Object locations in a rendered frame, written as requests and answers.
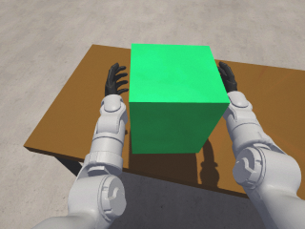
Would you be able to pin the right robot upper arm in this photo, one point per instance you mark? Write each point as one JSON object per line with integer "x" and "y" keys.
{"x": 271, "y": 180}

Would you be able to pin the table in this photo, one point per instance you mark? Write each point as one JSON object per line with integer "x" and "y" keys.
{"x": 276, "y": 94}

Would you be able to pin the robot left hand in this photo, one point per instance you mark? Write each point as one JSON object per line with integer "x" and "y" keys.
{"x": 111, "y": 86}

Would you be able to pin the right robot forearm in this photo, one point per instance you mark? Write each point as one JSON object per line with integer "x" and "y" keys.
{"x": 243, "y": 127}

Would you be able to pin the left robot upper arm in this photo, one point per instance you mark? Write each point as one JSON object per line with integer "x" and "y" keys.
{"x": 93, "y": 203}

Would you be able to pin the left robot forearm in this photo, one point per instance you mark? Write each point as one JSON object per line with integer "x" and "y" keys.
{"x": 105, "y": 157}

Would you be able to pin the robot right hand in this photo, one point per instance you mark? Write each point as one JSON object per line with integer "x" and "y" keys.
{"x": 227, "y": 77}

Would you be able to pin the carton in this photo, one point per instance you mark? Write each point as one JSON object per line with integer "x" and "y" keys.
{"x": 176, "y": 98}

